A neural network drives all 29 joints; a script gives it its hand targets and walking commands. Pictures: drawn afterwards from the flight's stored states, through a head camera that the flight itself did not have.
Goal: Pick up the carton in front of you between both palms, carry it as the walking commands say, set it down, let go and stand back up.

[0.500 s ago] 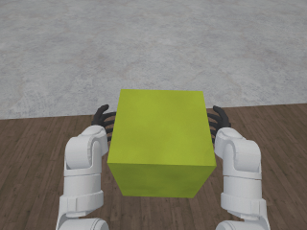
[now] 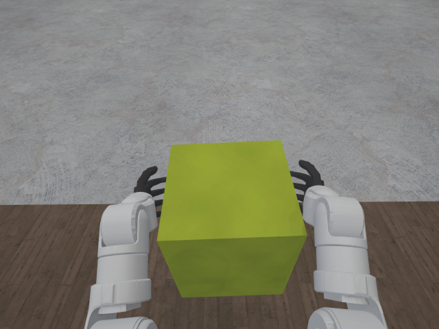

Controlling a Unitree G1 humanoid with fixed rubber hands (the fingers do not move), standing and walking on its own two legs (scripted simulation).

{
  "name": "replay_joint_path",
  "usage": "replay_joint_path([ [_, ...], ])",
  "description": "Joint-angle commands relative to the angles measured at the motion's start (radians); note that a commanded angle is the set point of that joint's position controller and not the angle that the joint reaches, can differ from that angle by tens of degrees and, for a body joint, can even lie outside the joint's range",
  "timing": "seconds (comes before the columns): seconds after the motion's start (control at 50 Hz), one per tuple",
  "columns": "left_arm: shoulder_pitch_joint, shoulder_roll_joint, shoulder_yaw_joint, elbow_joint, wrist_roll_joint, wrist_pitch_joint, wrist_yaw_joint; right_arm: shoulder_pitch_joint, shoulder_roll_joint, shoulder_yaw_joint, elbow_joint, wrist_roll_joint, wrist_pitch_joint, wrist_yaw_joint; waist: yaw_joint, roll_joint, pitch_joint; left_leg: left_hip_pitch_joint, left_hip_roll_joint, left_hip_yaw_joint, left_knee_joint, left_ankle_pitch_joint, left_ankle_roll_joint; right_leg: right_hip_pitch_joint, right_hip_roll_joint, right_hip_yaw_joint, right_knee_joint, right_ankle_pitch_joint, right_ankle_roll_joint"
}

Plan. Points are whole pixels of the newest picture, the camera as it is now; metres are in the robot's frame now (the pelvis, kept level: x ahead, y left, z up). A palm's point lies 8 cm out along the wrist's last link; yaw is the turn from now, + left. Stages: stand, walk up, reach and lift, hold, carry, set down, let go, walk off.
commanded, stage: carry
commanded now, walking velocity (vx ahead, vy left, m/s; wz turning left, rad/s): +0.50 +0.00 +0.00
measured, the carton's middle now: (229, 222) +0.33 +0.01 +0.01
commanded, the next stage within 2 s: none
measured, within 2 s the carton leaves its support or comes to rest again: neither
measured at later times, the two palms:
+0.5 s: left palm (176, 100) +0.67 +0.16 +0.08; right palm (287, 102) +0.65 -0.14 +0.08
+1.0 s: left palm (192, 61) +1.00 +0.15 +0.04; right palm (273, 59) +1.01 -0.15 +0.04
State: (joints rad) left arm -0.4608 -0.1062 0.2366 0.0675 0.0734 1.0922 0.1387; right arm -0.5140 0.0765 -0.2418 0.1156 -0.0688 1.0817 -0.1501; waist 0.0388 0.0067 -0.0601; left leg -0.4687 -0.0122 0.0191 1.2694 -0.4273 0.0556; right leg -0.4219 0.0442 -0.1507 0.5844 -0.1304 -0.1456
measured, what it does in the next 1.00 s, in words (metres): goes down: left foot 0.03 m lower, then right foot 0.03 m lower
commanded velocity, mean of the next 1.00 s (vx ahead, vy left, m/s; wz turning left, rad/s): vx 0.50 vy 0.00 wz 0.00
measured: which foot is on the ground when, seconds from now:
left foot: up 0.00-0.38, down 0.40-0.92, up 0.94-1.00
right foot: down 0.00-0.40, up 0.42-0.90, down 0.92-1.00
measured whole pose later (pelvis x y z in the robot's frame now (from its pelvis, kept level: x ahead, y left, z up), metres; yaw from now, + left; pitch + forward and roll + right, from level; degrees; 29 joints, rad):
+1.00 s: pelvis +0.67 +0.00 -0.07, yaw +0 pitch +4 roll -1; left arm -0.49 -0.12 0.22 0.02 0.08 1.09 0.14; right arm -0.51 0.06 -0.25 0.05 -0.02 1.06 -0.14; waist 0.02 0.01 -0.08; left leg -0.35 -0.06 0.02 1.30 -0.49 0.06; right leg -0.47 0.06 -0.15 0.59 -0.16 -0.15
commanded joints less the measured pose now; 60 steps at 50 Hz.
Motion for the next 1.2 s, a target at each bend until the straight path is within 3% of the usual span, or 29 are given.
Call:
replay_joint_path([
  [0.0, -0.742, -0.975, -0.695, -0.09, -0.346, -0.056, -0.14, -0.587, 0.997, 0.63, -0.049, 0.258, -0.036, 0.114, -0.035, -0.103, -0.324, -0.13, 0.056, -0.024, -0.106, 0.058, -0.002, 0.264, -0.292, 0.426, -0.276, -0.024, -0.085],
  [0.14, -0.651, -0.919, -0.727, -0.155, -0.372, -0.078, -0.139, -0.531, 0.953, 0.698, -0.173, 0.266, -0.073, 0.1, 0.018, -0.12, -0.349, -0.34, 0.043, 0.029, -0.345, 0.301, -0.009, 0.537, -0.24, 0.287, -0.163, 0.514, -0.048],
  [0.16, -0.588, -0.918, -0.707, -0.133, -0.35, -0.072, -0.137, -0.536, 0.921, 0.729, -0.219, 0.269, -0.077, 0.095, 0.015, -0.111, -0.355, -0.312, 0.042, 0.044, -0.416, 0.37, -0.004, 0.506, -0.216, 0.219, -0.153, 0.554, -0.033],
  [0.3, -0.566, -0.797, -0.712, -0.2, -0.348, -0.027, -0.101, -0.52, 0.809, 0.691, -0.282, 0.272, -0.013, 0.083, 0.084, -0.113, -0.293, -0.153, -0.045, 0.155, -0.787, 0.528, 0.037, 0.634, -0.184, 0.204, -0.073, 0.755, -0.013],
  [0.32, -0.558, -0.795, -0.705, -0.19, -0.342, -0.024, -0.101, -0.512, 0.78, 0.69, -0.281, 0.262, -0.006, 0.08, 0.034, -0.155, -0.305, -0.034, -0.049, 0.105, -0.831, 0.546, 0.054, 0.558, -0.176, 0.185, -0.027, 0.75, 0.016],
  [0.34, -0.532, -0.777, -0.698, -0.167, -0.325, -0.007, -0.098, -0.472, 0.755, 0.649, -0.25, 0.243, 0.006, 0.078, 0.006, -0.15, -0.337, 0.114, -0.086, 0.192, -0.866, 0.584, 0.052, 0.512, -0.155, 0.124, 0.066, 0.77, 0.04],
  [0.36, -0.561, -0.76, -0.684, -0.168, -0.331, -0.008, -0.092, -0.48, 0.752, 0.645, -0.231, 0.25, 0.014, 0.077, -0.05, -0.158, -0.399, 0.312, -0.036, 0.165, -0.872, 0.611, 0.064, 0.43, -0.133, 0.085, 0.229, 0.66, 0.07],
  [0.38, -0.582, -0.752, -0.675, -0.179, -0.331, 0.003, -0.091, -0.423, 0.709, 0.627, -0.22, 0.229, 0.02, 0.074, -0.076, -0.022, -0.482, 0.59, 0.156, -0.062, -0.74, 0.822, 0.105, 0.191, -0.102, 0.095, 0.418, 0.276, 0.105],
  [0.4, -0.572, -0.749, -0.681, -0.168, -0.307, 0.016, -0.086, -0.411, 0.695, 0.593, -0.173, 0.225, 0.029, 0.071, -0.074, 0.228, -0.533, 0.803, 0.386, -0.423, -0.703, 0.938, 0.207, -0.124, 0.034, 0.123, 0.673, -0.425, 0.121],
  [0.44, -0.6, -0.76, -0.658, -0.143, -0.301, 0.023, -0.074, -0.48, 0.746, 0.597, -0.162, 0.248, 0.028, 0.079, -0.102, 0.261, -0.48, 0.833, 0.383, -0.562, -0.808, 0.524, 0.273, -0.415, 0.015, 0.188, 0.896, -0.446, 0.089],
  [0.48, -0.649, -0.815, -0.63, -0.151, -0.292, 0.015, -0.07, -0.538, 0.835, 0.646, -0.139, 0.31, 0.026, 0.101, -0.07, 0.026, -0.357, 0.582, 0.27, -0.392, -0.855, 0.563, 0.178, -0.353, -0.061, 0.193, 0.721, -0.272, 0.089],
  [0.5, -0.619, -0.833, -0.62, -0.123, -0.261, 0.003, -0.071, -0.656, 0.874, 0.683, -0.213, 0.347, 0.005, 0.113, -0.065, -0.022, -0.341, 0.486, 0.273, -0.363, -0.872, 0.591, 0.175, -0.306, -0.074, 0.179, 0.682, -0.276, 0.087],
  [0.54, -0.632, -0.881, -0.627, -0.152, -0.271, -0.015, -0.071, -0.696, 0.943, 0.737, -0.261, 0.401, -0.016, 0.129, -0.052, -0.011, -0.374, 0.436, 0.255, -0.285, -0.891, 0.539, 0.181, -0.236, -0.084, 0.171, 0.61, -0.232, 0.11],
  [0.58, -0.656, -0.866, -0.662, -0.18, -0.263, -0.029, -0.066, -0.62, 0.952, 0.693, -0.168, 0.386, -0.022, 0.136, -0.051, 0.099, -0.363, 0.461, 0.228, -0.218, -0.901, 0.656, 0.163, -0.254, -0.089, 0.149, 0.515, -0.197, 0.115],
  [0.64, -0.63, -0.849, -0.69, -0.178, -0.259, -0.032, -0.073, -0.607, 0.9, 0.706, -0.197, 0.367, -0.023, 0.136, -0.077, 0.08, -0.325, 0.571, 0.242, -0.177, -0.857, 0.875, 0.118, -0.406, -0.107, 0.129, 0.434, -0.078, 0.112],
  [0.7, -0.585, -0.835, -0.703, -0.184, -0.269, -0.016, -0.073, -0.575, 0.874, 0.694, -0.229, 0.359, -0.019, 0.128, -0.075, 0.079, -0.314, 0.542, 0.164, -0.065, -0.871, 0.923, 0.101, -0.33, -0.093, 0.071, 0.265, 0.091, 0.102],
  [0.72, -0.624, -0.826, -0.713, -0.216, -0.277, -0.019, -0.077, -0.569, 0.866, 0.683, -0.225, 0.354, -0.015, 0.128, -0.11, 0.073, -0.28, 0.595, 0.164, -0.093, -0.846, 0.979, 0.058, -0.368, -0.063, 0.05, 0.2, 0.109, 0.096],
  [0.78, -0.597, -0.804, -0.693, -0.189, -0.27, -0.01, -0.08, -0.506, 0.85, 0.671, -0.184, 0.326, -0.004, 0.12, -0.14, 0.095, -0.27, 0.697, 0.123, -0.038, -0.803, 1.081, 0.051, -0.327, -0.001, -0.041, -0.022, 0.192, 0.08],
  [0.82, -0.585, -0.786, -0.682, -0.184, -0.257, -0.001, -0.079, -0.504, 0.84, 0.662, -0.168, 0.328, 0.003, 0.121, -0.12, 0.097, -0.28, 0.613, 0.111, -0.011, -0.749, 1.228, 0.048, -0.107, 0.069, -0.115, -0.13, 0.269, 0.056],
  [0.86, -0.566, -0.785, -0.671, -0.176, -0.249, -0.007, -0.08, -0.549, 0.86, 0.69, -0.188, 0.33, 0.0, 0.131, -0.008, 0.174, -0.36, 0.513, 0.107, 0.062, -0.545, 1.114, 0.002, 0.197, 0.034, -0.059, -0.201, 0.327, 0.036],
  [0.88, -0.583, -0.771, -0.646, -0.209, -0.232, -0.007, -0.083, -0.513, 0.869, 0.674, -0.15, 0.318, 0.007, 0.137, 0.034, 0.072, -0.455, 0.365, 0.104, 0.058, -0.311, 0.874, -0.02, 0.462, -0.077, 0.042, -0.172, 0.378, 0.009],
  [0.9, -0.552, -0.768, -0.63, -0.14, -0.234, -0.001, -0.084, -0.547, 0.86, 0.659, -0.144, 0.308, 0.011, 0.139, 0.03, -0.128, -0.52, 0.063, 0.0, 0.056, -0.081, 0.18, -0.031, 0.711, -0.339, 0.361, -0.013, 0.717, -0.061],
  [0.92, -0.518, -0.766, -0.603, -0.081, -0.22, 0.0, -0.078, -0.552, 0.865, 0.672, -0.135, 0.31, 0.01, 0.136, 0.046, -0.257, -0.525, -0.227, -0.09, 0.004, 0.176, -0.17, -0.033, 0.861, -0.431, 0.614, -0.07, 0.669, -0.201],
  [0.94, -0.498, -0.749, -0.577, -0.085, -0.215, -0.002, -0.075, -0.552, 0.844, 0.626, -0.084, 0.299, 0.016, 0.13, 0.033, -0.156, -0.448, -0.22, -0.068, -0.057, 0.211, -0.122, 0.012, 0.722, -0.41, 0.613, -0.069, 0.659, -0.198],
  [0.98, -0.62, -0.821, -0.663, -0.083, -0.276, -0.011, -0.088, -0.518, 0.857, 0.601, -0.1, 0.265, 0.004, 0.117, 0.023, -0.103, -0.404, -0.338, 0.031, -0.059, 0.192, -0.08, 0.007, 0.606, -0.426, 0.633, -0.166, 0.118, -0.224],
  [1.0, -0.621, -0.885, -0.685, -0.114, -0.312, -0.028, -0.102, -0.563, 0.903, 0.645, -0.159, 0.276, -0.009, 0.112, 0.011, -0.059, -0.39, -0.316, 0.058, -0.058, 0.096, -0.029, -0.011, 0.528, -0.354, 0.55, -0.208, 0.104, -0.174],
  [1.02, -0.689, -0.938, -0.714, -0.162, -0.332, -0.044, -0.11, -0.636, 0.932, 0.668, -0.222, 0.293, -0.026, 0.111, -0.008, -0.068, -0.367, -0.268, 0.064, -0.053, 0.006, 0.01, -0.009, 0.425, -0.308, 0.49, -0.217, 0.11, -0.124],
  [1.1, -0.679, -0.986, -0.789, -0.202, -0.396, -0.073, -0.132, -0.542, 0.961, 0.665, -0.207, 0.261, -0.072, 0.105, -0.007, -0.028, -0.379, -0.218, 0.064, -0.009, -0.232, 0.129, -0.007, 0.409, -0.306, 0.355, -0.212, 0.346, -0.11],
  [1.18, -0.595, -0.891, -0.751, -0.169, -0.366, -0.074, -0.122, -0.472, 0.871, 0.687, -0.191, 0.243, -0.072, 0.091, 0.027, -0.122, -0.323, -0.249, 0.033, 0.06, -0.458, 0.371, -0.009, 0.464, -0.208, 0.239, -0.178, 0.603, -0.035],
])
